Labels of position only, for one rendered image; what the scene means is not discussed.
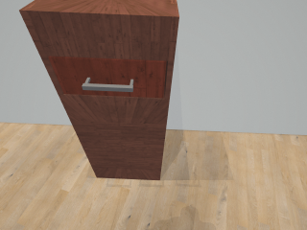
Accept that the handle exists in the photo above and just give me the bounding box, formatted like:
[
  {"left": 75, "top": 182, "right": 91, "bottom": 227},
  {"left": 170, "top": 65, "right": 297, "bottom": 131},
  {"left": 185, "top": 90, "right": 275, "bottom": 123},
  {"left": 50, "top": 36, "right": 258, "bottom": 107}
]
[{"left": 82, "top": 77, "right": 134, "bottom": 92}]

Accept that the cabinet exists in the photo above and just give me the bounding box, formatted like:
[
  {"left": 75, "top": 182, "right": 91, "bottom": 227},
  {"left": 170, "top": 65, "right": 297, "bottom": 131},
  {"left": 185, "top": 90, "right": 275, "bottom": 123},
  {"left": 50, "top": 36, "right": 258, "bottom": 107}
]
[{"left": 19, "top": 0, "right": 179, "bottom": 181}]

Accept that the drawer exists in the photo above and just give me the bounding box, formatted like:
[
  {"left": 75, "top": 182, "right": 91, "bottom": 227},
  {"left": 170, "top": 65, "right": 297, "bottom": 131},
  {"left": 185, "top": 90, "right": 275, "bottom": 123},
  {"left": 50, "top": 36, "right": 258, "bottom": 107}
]
[{"left": 48, "top": 56, "right": 167, "bottom": 99}]

